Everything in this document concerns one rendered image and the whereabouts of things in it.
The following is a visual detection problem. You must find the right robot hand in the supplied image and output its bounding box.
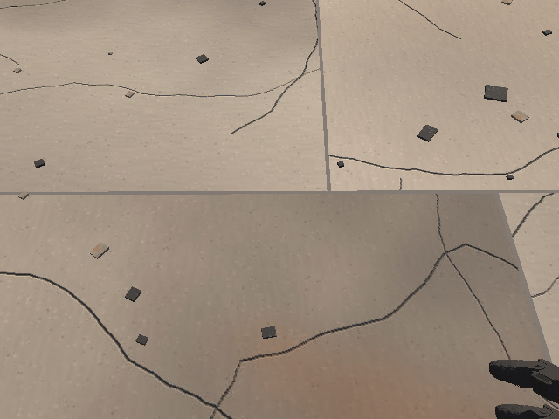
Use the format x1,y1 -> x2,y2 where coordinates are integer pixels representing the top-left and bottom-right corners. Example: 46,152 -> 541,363
489,359 -> 559,419

